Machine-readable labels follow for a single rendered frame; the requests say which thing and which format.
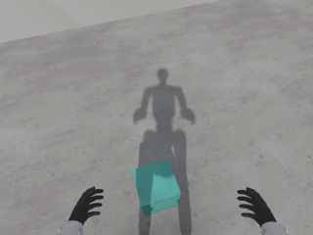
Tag right robot forearm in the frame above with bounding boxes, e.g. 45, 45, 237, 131
261, 221, 290, 235

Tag right robot hand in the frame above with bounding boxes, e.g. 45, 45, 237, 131
237, 187, 277, 228

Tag carton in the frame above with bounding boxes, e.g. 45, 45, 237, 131
132, 159, 181, 216

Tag left robot forearm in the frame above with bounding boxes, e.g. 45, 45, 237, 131
56, 220, 84, 235

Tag left robot hand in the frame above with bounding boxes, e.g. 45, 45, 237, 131
68, 187, 104, 225

